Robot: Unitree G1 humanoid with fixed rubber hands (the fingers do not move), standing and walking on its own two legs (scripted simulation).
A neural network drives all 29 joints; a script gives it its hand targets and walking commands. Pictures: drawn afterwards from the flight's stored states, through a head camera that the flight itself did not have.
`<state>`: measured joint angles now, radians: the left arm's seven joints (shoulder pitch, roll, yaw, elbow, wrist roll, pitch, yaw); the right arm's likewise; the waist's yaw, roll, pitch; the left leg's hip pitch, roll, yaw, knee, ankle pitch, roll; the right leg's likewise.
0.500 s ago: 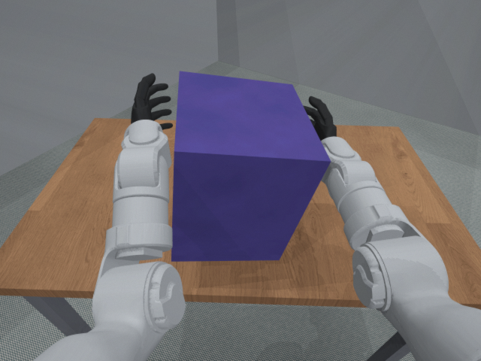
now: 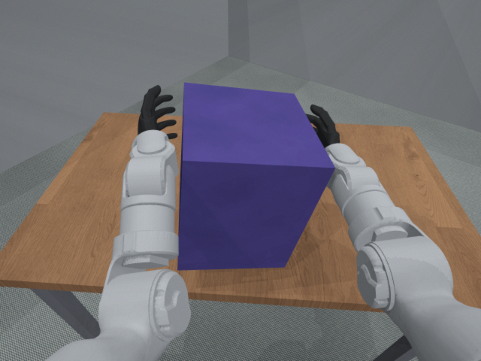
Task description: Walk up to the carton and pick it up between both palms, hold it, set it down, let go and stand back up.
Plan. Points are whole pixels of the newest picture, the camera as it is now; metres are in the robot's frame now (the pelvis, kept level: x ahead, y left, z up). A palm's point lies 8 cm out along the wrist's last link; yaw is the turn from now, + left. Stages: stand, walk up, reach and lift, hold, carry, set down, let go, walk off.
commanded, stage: set down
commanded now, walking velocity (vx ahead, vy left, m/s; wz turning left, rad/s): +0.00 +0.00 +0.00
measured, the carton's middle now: (237, 180) +0.39 +0.05 +0.11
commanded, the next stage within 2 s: none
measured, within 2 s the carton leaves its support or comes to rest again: neither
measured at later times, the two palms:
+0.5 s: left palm (158, 148) +0.39 +0.18 +0.18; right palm (323, 149) +0.45 -0.11 +0.15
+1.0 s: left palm (161, 158) +0.38 +0.17 +0.16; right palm (323, 156) +0.44 -0.11 +0.13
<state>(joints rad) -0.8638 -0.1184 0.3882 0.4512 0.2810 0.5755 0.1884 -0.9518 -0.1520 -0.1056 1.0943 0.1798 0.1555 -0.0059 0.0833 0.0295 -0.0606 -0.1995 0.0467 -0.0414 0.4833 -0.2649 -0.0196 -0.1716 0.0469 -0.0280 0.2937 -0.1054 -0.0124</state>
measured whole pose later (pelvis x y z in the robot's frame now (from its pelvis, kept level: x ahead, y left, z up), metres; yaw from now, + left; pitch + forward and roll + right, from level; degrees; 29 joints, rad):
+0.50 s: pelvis +0.01 +0.00 +0.00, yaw +0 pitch +0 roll -3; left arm -0.79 -0.16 0.39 0.45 0.28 0.49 0.21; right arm -0.94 -0.16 -0.11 1.13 0.17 0.10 0.03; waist 0.11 0.03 -0.06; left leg -0.20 0.05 -0.04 0.47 -0.28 -0.02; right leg -0.18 0.05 -0.03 0.30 -0.13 -0.02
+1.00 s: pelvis +0.02 -0.01 +0.00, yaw +0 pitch +1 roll -3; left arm -0.73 -0.18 0.39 0.45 0.28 0.44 0.21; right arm -0.91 -0.16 -0.11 1.14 0.15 0.07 0.04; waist 0.12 0.05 -0.06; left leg -0.20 0.05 -0.04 0.47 -0.28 -0.02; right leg -0.18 0.05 -0.03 0.30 -0.13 -0.02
